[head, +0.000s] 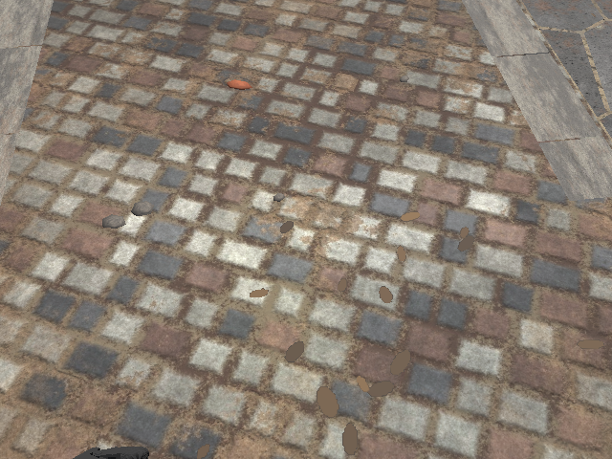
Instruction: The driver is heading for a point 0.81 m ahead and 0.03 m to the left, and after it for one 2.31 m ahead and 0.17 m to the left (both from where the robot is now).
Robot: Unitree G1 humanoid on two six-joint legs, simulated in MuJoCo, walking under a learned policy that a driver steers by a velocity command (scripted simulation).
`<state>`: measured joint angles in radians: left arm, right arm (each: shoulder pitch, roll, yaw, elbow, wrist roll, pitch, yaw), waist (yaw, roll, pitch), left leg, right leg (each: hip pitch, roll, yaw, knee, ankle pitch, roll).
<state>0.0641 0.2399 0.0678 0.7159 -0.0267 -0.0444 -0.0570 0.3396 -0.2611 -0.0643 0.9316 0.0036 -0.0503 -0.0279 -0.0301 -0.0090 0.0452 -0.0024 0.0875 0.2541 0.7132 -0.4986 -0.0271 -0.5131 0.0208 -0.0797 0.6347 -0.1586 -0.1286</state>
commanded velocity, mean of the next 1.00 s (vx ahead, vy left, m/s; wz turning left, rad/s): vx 0.50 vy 0.00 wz -0.15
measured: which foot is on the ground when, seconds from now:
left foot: up 0.00-0.48, down 0.50-1.00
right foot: down 0.00-0.50, up 0.52-1.00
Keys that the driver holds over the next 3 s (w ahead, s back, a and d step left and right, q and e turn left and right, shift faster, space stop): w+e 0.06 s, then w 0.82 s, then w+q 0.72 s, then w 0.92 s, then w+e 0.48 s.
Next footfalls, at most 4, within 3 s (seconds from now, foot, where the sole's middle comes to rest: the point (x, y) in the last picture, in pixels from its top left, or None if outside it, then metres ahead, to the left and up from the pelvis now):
0.50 left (267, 446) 0.47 0.10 -0.75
1.02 right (389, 336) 0.72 -0.18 -0.75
1.56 left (273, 246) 0.99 0.09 -0.75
2.10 right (312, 147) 1.35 -0.02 -0.75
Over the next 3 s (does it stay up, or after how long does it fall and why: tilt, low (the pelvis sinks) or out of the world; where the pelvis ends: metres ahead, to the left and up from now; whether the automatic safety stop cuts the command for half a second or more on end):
stays up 1.59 0.20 0.03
